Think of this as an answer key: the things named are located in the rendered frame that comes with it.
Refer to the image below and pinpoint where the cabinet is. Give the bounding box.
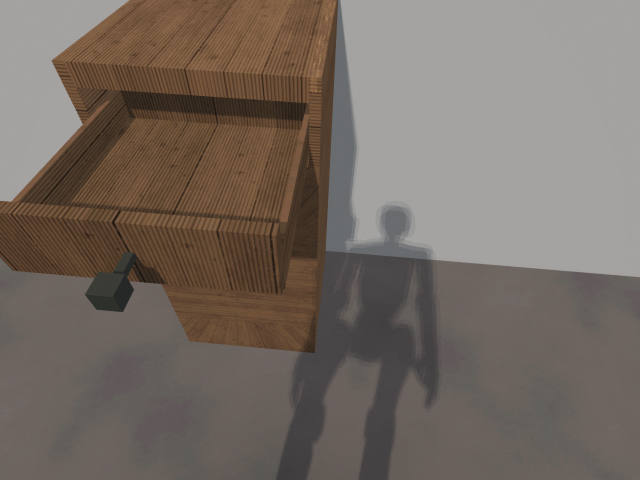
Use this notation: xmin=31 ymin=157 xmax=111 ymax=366
xmin=52 ymin=0 xmax=338 ymax=353

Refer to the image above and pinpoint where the handle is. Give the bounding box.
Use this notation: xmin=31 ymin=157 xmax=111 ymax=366
xmin=85 ymin=252 xmax=137 ymax=312

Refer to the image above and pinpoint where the drawer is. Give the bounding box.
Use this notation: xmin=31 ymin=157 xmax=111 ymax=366
xmin=0 ymin=90 xmax=309 ymax=295

